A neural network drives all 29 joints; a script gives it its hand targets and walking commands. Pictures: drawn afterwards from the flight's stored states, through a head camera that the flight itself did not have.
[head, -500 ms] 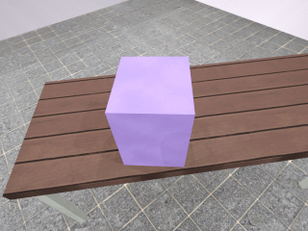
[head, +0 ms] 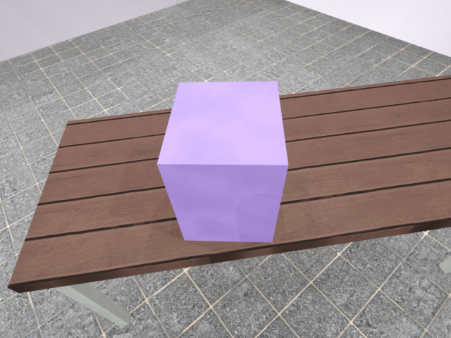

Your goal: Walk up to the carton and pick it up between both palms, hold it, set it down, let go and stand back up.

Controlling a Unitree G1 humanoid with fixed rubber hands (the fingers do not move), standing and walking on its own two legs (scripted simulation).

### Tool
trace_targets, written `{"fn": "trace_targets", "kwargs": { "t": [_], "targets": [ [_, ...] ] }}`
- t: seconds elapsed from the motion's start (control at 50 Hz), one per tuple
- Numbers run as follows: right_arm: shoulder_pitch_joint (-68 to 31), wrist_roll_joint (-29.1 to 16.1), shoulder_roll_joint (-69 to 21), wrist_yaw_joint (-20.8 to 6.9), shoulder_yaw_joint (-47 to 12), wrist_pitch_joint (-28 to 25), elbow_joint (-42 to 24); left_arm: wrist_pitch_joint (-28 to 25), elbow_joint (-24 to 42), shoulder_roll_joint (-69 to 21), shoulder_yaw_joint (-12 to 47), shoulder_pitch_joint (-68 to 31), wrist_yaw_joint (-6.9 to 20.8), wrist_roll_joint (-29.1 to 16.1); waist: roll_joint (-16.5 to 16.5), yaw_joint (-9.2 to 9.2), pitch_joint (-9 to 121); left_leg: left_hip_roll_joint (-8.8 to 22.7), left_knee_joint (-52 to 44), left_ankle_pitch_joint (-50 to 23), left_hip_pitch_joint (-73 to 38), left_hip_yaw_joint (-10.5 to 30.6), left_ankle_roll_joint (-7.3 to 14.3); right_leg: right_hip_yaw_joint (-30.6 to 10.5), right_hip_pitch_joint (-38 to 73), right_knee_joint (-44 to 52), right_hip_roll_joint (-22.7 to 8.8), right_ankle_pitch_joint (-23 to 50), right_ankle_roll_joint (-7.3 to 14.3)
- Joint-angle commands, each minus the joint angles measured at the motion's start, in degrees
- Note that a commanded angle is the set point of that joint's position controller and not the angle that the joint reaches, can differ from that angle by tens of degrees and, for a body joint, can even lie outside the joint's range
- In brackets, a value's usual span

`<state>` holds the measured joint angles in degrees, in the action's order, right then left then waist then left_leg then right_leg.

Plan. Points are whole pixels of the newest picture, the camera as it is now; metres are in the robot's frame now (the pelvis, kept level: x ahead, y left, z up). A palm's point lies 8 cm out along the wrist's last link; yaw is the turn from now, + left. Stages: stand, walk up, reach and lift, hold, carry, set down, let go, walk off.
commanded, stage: stand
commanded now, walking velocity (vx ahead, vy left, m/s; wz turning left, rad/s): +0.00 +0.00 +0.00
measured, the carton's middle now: (227, 165) +0.47 +0.01 +0.00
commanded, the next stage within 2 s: none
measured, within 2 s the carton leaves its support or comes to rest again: neither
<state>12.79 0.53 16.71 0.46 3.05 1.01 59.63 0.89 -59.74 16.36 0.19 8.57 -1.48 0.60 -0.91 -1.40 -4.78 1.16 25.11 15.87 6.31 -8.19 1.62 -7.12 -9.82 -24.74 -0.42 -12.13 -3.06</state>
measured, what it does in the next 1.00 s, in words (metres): stands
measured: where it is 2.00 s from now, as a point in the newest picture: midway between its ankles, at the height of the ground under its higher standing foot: outside the picture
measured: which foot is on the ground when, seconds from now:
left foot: down 0.00-1.00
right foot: down 0.00-1.00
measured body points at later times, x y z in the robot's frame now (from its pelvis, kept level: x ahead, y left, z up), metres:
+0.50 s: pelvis +0.00 +0.00 +0.00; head +0.03 -0.01 +0.45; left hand +0.06 +0.28 -0.14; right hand +0.06 -0.29 -0.14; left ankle -0.02 +0.09 -0.74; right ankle +0.02 -0.15 -0.74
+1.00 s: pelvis +0.00 +0.00 +0.00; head +0.01 -0.01 +0.45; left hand +0.08 +0.26 -0.14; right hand +0.04 -0.28 -0.14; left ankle -0.02 +0.09 -0.74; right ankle +0.02 -0.15 -0.74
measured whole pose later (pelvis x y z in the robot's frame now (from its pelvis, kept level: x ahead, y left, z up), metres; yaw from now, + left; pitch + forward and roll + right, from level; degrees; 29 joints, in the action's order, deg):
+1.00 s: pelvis +0.00 +0.00 +0.00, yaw -1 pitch -3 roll +0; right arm 13.0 0.1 15.8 1.8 2.2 0.8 59.1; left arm 0.9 -60.6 15.1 0.1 9.1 -1.5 0.6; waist -0.4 -1.0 -4.4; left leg 1.8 24.4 16.0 4.9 -8.7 1.0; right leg -7.2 -9.3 -24.7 0.0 -12.1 -2.6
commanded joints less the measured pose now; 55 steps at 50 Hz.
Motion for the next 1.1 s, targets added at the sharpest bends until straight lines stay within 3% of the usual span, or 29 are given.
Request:
{"fn": "trace_targets", "kwargs": {
  "t": [0.0,0.02,0.08,0.14,0.22,0.24,0.26,0.3,0.34,0.38,0.44,0.46,0.52,0.58,0.64,0.66,0.68,0.72,0.74,0.76,0.84,0.88,0.92,0.94,0.98,1.0,1.02,1.06,1.08],
  "targets": [
    [5.5,-0.9,7.8,0.4,1.7,-0.6,-1.1,-0.7,1.5,10.3,-2.4,1.7,-0.2,0.0,5.4,-0.44,6.7,5.0,-2.9,-6.0,-5.7,6.1,1.1,-3.4,-1.6,4.4,-4.5,14.1,4.7],
    [2.8,-0.3,8.1,0.8,1.5,-0.6,-1.7,-1.2,2.6,9.3,-1.8,-0.8,0.1,-0.1,8.8,-0.61,3.4,5.7,-3.8,-6.4,-4.5,7.4,1.2,-2.3,-4.0,3.5,-3.8,13.9,3.9],
    [-1.3,-0.1,6.4,0.5,1.6,-0.6,-3.4,-0.3,0.8,6.5,-0.5,1.4,-1.1,0.0,-1.8,-0.8,0.5,7.1,-6.9,-4.2,-2.0,7.9,1.9,-2.0,-5.3,3.8,-3.6,10.1,3.3],
    [1.9,-0.4,5.8,0.5,1.2,-0.6,-1.9,0.0,1.1,6.5,-0.9,3.3,-0.2,-0.2,-4.4,0.74,4.4,8.5,-7.7,-6.4,-2.4,9.2,3.0,1.2,-2.4,-0.1,-2.4,8.7,2.6],
    [-1.7,-0.3,9.6,1.4,2.0,-0.8,-4.4,-0.3,2.9,6.1,0.1,0.0,-0.3,0.1,2.0,0.2,2.4,9.6,-9.1,-0.5,-2.2,9.4,3.1,1.9,-4.8,-0.5,-2.3,9.3,1.8],
    [-0.8,0.3,8.9,1.0,2.0,-0.6,-3.7,-0.2,2.7,7.2,-0.7,0.4,-0.6,0.1,-3.6,0.05,1.4,8.0,-8.5,-1.5,-1.0,7.8,2.4,-0.4,-3.3,1.3,-3.1,10.5,2.2],
    [-2.7,-0.2,8.8,0.6,2.0,-0.1,-4.3,-0.4,1.6,9.4,-1.4,2.4,-0.9,-0.5,-4.0,0.7,-0.2,7.4,-7.9,-3.1,0.5,7.2,2.2,-0.2,-4.9,1.1,-2.5,12.3,2.5],
    [0.5,-0.6,10.6,0.4,2.4,-0.4,-4.3,-0.2,1.9,9.3,-0.8,1.4,-0.9,0.0,2.6,-0.44,1.3,7.7,-7.8,-2.7,-0.8,7.2,2.0,-0.7,-3.8,1.5,-3.3,13.7,2.1],
    [-2.2,-0.3,8.6,0.0,1.8,-0.1,-4.8,0.0,1.4,7.3,-0.8,2.2,-0.2,0.1,-3.1,0.09,1.3,7.2,-5.7,-5.2,0.0,5.4,2.2,0.8,-3.6,0.9,-1.8,15.3,2.0],
    [1.0,-0.3,9.5,0.5,1.5,-0.8,-4.6,-0.1,0.5,8.6,-1.3,3.4,-0.9,0.3,3.3,0.77,3.2,6.0,-4.0,-6.3,-2.8,6.3,1.0,-1.1,-3.0,2.3,-4.0,17.1,2.9],
    [-0.2,-0.3,10.7,0.9,2.3,-0.6,-5.3,-0.6,0.1,6.5,0.3,4.7,-0.6,0.2,0.3,0.4,5.6,5.3,-1.3,-10.9,-6.1,4.9,1.2,-0.7,-3.0,0.0,-3.8,20.6,3.5],
    [0.6,-0.8,7.7,0.7,1.5,-0.3,-4.8,-1.1,0.3,8.3,-0.6,4.7,-0.7,0.0,4.4,-0.39,5.4,5.7,-1.8,-11.2,-4.3,5.5,1.0,-2.4,-1.8,-0.3,-4.5,21.5,4.0],
    [2.4,-0.2,3.8,1.1,0.1,-0.5,-2.7,0.2,1.5,8.3,-1.2,2.2,-0.9,0.3,3.0,-0.32,4.6,6.1,-2.2,-12.0,-5.2,5.6,2.5,-1.6,-5.8,-1.6,-4.0,18.9,3.8],
    [-0.1,0.0,7.7,0.9,0.9,0.2,-4.2,0.3,0.6,6.3,-0.7,2.9,-0.4,0.2,-4.0,-0.31,0.6,6.6,-5.9,-0.1,1.3,5.4,1.1,-1.5,-4.5,0.1,-2.9,12.7,3.1],
    [-3.7,-0.4,10.2,0.8,1.4,-0.1,-7.7,-0.1,2.9,9.1,-1.3,0.1,-0.6,0.1,5.7,1.13,2.9,8.5,-6.8,2.5,2.0,8.4,1.9,-0.3,-1.4,0.8,-2.6,9.6,2.1],
    [-4.2,-0.3,9.9,0.2,1.7,-0.4,-6.7,-0.6,2.6,9.0,-1.3,1.6,0.0,0.0,1.6,1.71,1.8,6.8,-3.5,-2.9,-0.5,6.1,1.3,-2.7,-4.2,1.9,-4.3,14.4,3.9],
    [-0.2,-0.3,7.6,0.5,1.0,-0.8,-5.7,-0.8,1.4,7.2,-0.9,3.0,-0.5,0.0,3.7,-0.13,4.9,6.5,-4.1,-7.2,-1.6,6.0,1.2,-2.8,-0.5,1.0,-4.4,19.4,3.7],
    [1.9,-0.7,6.0,0.7,0.8,-0.4,-3.5,-0.2,1.9,8.0,-1.6,1.4,-0.1,0.4,0.5,-0.4,1.8,4.8,-3.2,-3.4,-2.7,6.2,0.0,-5.2,-4.4,2.9,-5.3,13.9,4.9],
    [1.5,0.0,3.2,0.8,-0.1,-0.2,-3.9,0.1,1.5,8.9,-1.5,2.8,-0.4,-0.2,4.0,0.15,1.6,6.3,-5.3,-2.8,-2.2,6.8,0.7,-3.3,-5.4,3.6,-4.1,11.2,4.4],
    [0.9,0.0,7.1,0.6,1.1,-0.1,-4.4,0.3,0.9,7.3,-1.2,2.9,0.5,-0.2,-4.2,0.07,0.0,6.4,-5.3,-5.1,-2.8,6.1,0.4,-2.9,-5.5,2.5,-3.0,13.5,3.9],
    [3.2,-0.6,9.5,0.8,1.5,-0.8,-2.1,-0.8,0.5,6.9,-1.1,2.7,-0.5,0.0,5.2,1.27,4.0,6.4,-4.5,-10.4,-3.2,7.2,1.7,-2.5,-2.1,2.0,-3.7,15.9,4.3],
    [1.2,0.0,7.8,0.3,1.2,-0.8,-3.3,-0.6,0.7,7.5,-1.2,-0.5,-0.8,-0.3,2.4,-0.95,2.8,6.4,-5.3,-9.6,-3.8,5.3,1.2,-2.1,-2.0,3.1,-3.5,18.3,3.6],
    [3.8,-0.3,5.0,1.3,-0.1,-0.6,-1.0,-0.2,-0.4,6.8,-1.5,3.3,-0.3,-0.4,-0.3,1.79,0.6,6.5,-6.6,-6.7,-1.8,6.2,0.6,-2.9,-2.8,3.9,-3.6,13.0,3.4],
    [4.5,-1.1,8.4,2.1,1.1,-0.8,-2.2,-0.4,1.6,7.2,-1.5,0.0,-0.4,0.7,2.2,-0.93,2.5,7.1,-5.7,-10.3,-5.5,6.3,0.7,-2.2,-3.1,3.3,-3.6,15.8,3.5],
    [0.5,0.2,6.6,1.9,0.3,-0.5,-2.3,-0.8,1.2,8.7,-2.1,2.8,-0.3,-0.2,-0.8,1.65,2.0,9.0,-7.7,-8.3,-2.6,7.6,2.4,0.4,-2.6,1.5,-2.5,11.4,2.5],
    [-2.3,0.3,9.2,1.4,1.1,-0.9,-4.8,-0.1,0.7,6.3,-1.6,1.1,-1.0,-0.3,3.3,0.94,2.2,9.0,-6.2,-7.5,-0.9,7.6,2.7,-0.7,-1.2,2.8,-2.9,12.4,2.9],
    [2.0,-0.5,6.5,1.5,0.8,-0.4,-2.3,-0.4,2.0,4.0,0.0,-0.3,-0.9,-0.2,0.1,-0.59,4.2,6.3,-7.0,-6.0,-3.0,5.2,1.5,-2.8,-0.4,3.3,-3.7,14.4,3.2],
    [2.8,-0.5,6.4,0.9,0.3,-0.2,-1.4,-0.4,1.3,5.9,-1.1,3.3,-0.4,-0.2,-1.0,2.04,-0.2,7.1,-7.9,-5.7,-1.3,5.8,0.6,-2.0,-3.1,3.1,-3.5,12.1,3.1],
    [6.0,-0.4,5.6,1.4,0.5,-0.3,-0.8,-0.6,0.4,5.6,-0.9,4.5,-0.4,0.1,-2.6,0.25,-0.5,6.5,-6.1,-6.2,-1.8,5.7,-0.1,-2.0,-1.6,2.2,-4.0,13.6,2.7]
  ]
}}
